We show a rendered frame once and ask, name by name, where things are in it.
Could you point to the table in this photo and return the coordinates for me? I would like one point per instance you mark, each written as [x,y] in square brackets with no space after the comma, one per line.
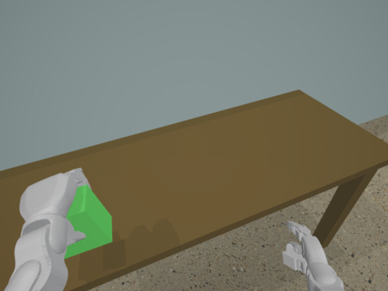
[174,187]

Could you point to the left robot forearm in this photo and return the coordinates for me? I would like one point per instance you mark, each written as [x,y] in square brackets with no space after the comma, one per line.
[39,255]

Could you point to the robot right hand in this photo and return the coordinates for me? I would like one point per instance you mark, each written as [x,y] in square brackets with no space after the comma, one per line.
[298,256]

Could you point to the robot left hand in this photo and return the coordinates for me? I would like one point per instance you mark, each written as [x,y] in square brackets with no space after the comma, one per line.
[54,195]

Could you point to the sponge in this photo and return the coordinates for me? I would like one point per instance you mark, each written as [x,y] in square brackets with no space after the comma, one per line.
[89,216]

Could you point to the right robot forearm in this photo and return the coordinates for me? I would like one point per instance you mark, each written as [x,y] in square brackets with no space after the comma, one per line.
[321,277]

